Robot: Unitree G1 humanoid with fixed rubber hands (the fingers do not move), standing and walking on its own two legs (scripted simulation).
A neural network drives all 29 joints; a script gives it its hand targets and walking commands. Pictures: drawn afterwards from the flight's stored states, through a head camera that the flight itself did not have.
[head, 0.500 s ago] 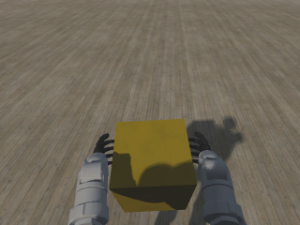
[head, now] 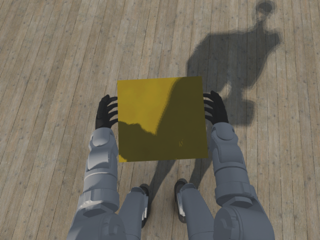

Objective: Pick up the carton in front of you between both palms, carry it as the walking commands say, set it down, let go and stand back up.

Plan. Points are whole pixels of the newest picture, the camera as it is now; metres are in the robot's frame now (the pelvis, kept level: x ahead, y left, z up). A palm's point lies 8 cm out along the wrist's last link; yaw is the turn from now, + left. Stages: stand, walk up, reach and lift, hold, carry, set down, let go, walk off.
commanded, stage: set down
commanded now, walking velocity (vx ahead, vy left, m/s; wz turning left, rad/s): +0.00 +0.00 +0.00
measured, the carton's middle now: (161, 123) +0.41 +0.00 -0.17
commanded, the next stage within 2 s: none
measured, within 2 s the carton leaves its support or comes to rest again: rests again in 1.86 s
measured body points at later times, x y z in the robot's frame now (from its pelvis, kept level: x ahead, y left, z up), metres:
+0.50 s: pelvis -0.01 +0.00 -0.13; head +0.24 -0.02 +0.24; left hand +0.44 +0.14 -0.22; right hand +0.46 -0.16 -0.23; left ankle +0.05 +0.12 -0.67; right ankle +0.08 -0.11 -0.67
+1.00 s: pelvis -0.04 -0.01 -0.25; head +0.29 -0.04 +0.06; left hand +0.47 +0.14 -0.38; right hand +0.50 -0.16 -0.38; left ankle +0.05 +0.12 -0.67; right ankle +0.08 -0.11 -0.67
